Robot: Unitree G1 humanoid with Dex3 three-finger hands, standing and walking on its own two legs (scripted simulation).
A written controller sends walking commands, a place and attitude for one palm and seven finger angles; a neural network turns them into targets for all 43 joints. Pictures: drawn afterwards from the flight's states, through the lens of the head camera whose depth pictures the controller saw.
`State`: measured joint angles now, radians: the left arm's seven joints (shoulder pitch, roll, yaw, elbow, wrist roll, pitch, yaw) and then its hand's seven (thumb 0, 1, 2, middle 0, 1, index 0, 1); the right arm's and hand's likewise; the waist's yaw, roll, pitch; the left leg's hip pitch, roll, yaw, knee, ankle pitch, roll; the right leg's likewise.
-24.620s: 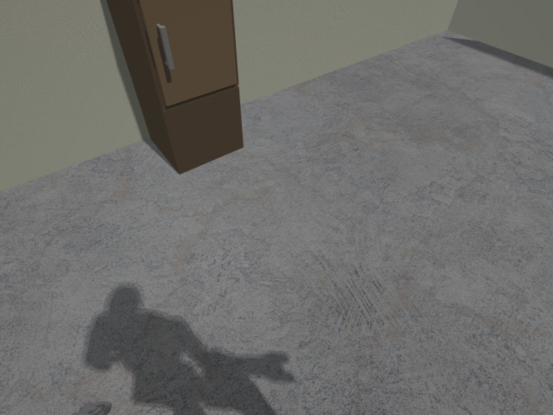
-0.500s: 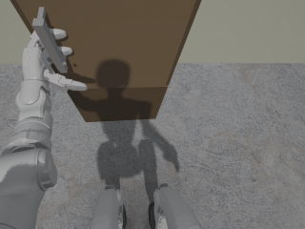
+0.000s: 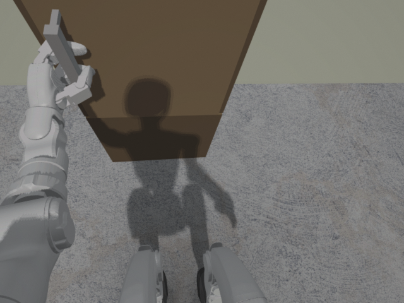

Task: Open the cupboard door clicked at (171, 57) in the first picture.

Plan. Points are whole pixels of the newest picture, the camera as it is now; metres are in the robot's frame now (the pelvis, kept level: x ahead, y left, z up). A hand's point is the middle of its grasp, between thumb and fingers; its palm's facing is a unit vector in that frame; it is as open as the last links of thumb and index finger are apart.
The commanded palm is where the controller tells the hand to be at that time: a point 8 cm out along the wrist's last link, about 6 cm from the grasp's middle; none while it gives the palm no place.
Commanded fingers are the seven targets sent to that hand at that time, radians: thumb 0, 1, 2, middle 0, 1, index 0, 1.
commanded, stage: close the thumb around the handle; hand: left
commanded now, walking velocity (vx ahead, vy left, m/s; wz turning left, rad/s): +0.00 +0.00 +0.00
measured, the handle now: (71, 58) +0.57 +0.21 +0.05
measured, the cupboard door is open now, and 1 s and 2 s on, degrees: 0 36 44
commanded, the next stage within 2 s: pull the door open along its arc in 0.12 s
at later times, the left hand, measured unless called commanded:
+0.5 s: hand (86, 96) +0.49 +0.18 +0.03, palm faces +0.03 -1.00 -0.01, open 5.6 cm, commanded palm +0.43 +0.22 +0.04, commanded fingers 0.00 0.90 0.90 -0.40 -1.35 -0.40 -1.35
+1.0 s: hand (136, 176) +0.34 +0.09 +0.04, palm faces +0.37 -0.93 +0.01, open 6.3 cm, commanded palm +0.27 +0.16 +0.04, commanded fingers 0.00 0.90 0.90 -0.40 -1.35 -0.40 -1.35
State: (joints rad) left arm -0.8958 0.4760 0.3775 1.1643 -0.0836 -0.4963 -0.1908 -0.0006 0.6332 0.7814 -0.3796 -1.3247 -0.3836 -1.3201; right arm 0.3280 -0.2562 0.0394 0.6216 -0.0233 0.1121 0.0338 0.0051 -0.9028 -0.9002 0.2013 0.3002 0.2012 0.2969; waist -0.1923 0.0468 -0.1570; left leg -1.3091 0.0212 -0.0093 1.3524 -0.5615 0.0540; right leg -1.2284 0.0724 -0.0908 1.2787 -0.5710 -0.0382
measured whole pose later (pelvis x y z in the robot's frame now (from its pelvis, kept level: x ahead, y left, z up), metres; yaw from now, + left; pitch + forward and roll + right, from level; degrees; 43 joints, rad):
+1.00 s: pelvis +0.02 -0.02 +0.02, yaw +2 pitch +22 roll +0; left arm -0.01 -0.07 -0.07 0.37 0.06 -0.51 0.45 0.01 0.62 0.69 -0.38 -1.32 -0.40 -1.34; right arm 0.12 -0.16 0.00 0.52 -0.05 0.09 0.06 0.01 -0.91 -0.90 0.20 0.30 0.20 0.30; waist -0.02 0.01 -0.22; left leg -1.07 0.00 0.02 1.25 -0.57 0.02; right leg -1.02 0.05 -0.06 1.24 -0.62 -0.07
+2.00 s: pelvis +0.00 -0.05 +0.02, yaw +5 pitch +21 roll +1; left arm 0.03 -0.11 -0.19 0.34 0.10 -0.47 0.54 -0.01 -0.45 0.32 -0.26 -0.98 -0.30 -0.98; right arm 0.18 -0.19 -0.01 0.59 -0.07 -0.05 0.02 0.01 -0.90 -0.90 0.20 0.30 0.20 0.30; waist -0.02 0.03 -0.21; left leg -1.09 -0.02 -0.03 1.25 -0.53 -0.02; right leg -1.04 0.03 -0.11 1.27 -0.61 -0.11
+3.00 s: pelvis +0.00 -0.02 +0.00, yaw +4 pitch +21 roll -1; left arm 0.39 0.09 -0.22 -0.01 -0.02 -0.50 0.05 -0.02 -0.50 0.30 -0.17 -0.32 -0.19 -0.32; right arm 0.20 -0.20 0.02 0.41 -0.01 0.02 0.03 0.01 -0.90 -0.90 0.20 0.30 0.20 0.30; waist 0.00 0.04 -0.21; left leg -1.14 -0.02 -0.01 1.35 -0.58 0.03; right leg -1.07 0.03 -0.09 1.34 -0.64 -0.07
